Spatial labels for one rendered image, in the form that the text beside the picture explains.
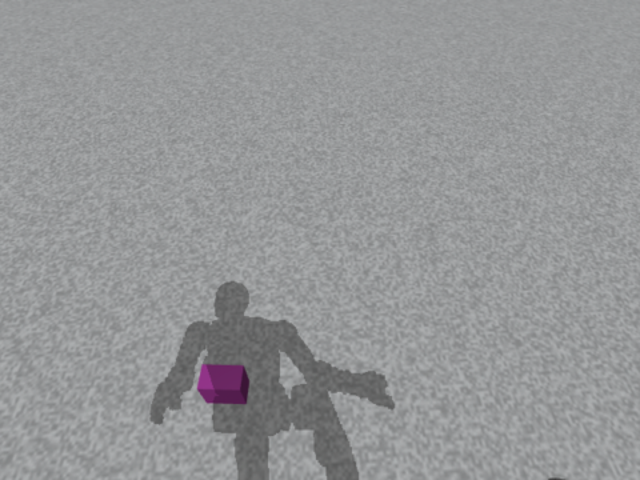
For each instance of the carton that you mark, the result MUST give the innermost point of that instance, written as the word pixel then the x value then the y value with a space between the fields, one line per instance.
pixel 223 384

